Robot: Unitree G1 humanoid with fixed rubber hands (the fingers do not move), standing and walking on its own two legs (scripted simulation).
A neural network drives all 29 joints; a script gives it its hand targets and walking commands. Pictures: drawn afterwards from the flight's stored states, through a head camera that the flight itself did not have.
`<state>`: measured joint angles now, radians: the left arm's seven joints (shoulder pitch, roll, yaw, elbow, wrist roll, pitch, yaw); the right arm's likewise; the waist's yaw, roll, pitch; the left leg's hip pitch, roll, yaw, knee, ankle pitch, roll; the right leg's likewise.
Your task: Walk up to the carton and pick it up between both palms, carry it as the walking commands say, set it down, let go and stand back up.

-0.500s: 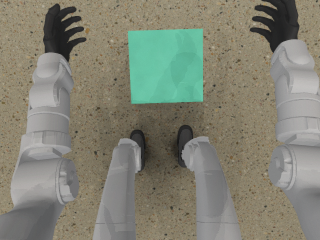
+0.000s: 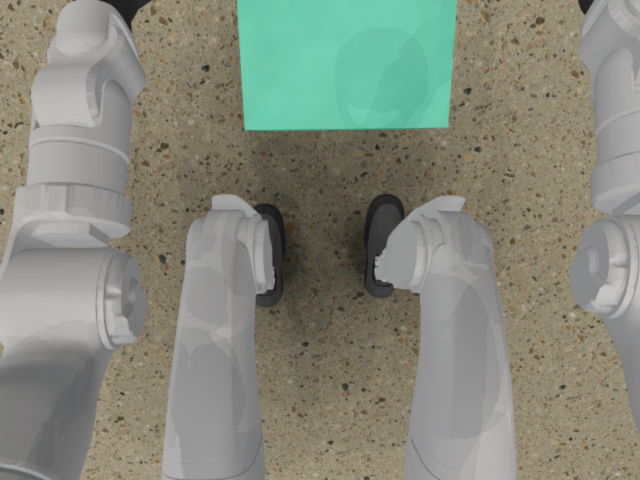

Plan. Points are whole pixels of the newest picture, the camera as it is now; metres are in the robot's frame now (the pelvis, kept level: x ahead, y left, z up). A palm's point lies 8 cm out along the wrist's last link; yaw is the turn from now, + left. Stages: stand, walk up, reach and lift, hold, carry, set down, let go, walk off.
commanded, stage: reach and lift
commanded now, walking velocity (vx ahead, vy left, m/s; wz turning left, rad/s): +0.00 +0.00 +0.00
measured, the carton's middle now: (341, 40) +0.54 -0.01 -0.40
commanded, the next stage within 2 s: none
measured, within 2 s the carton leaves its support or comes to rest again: neither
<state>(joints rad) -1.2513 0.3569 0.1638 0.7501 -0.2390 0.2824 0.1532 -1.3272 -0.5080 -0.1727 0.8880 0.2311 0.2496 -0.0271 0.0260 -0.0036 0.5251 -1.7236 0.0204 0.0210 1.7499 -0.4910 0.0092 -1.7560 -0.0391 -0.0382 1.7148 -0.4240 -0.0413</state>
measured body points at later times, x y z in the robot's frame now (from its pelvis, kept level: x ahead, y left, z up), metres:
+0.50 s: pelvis +0.01 +0.00 -0.11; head +0.37 +0.00 +0.14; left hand +0.53 +0.18 -0.30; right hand +0.54 -0.22 -0.30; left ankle +0.13 +0.12 -0.48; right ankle +0.15 -0.11 -0.48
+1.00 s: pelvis +0.01 +0.01 -0.16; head +0.38 +0.01 +0.09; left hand +0.54 +0.22 -0.35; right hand +0.56 -0.24 -0.33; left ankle +0.13 +0.12 -0.48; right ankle +0.15 -0.11 -0.48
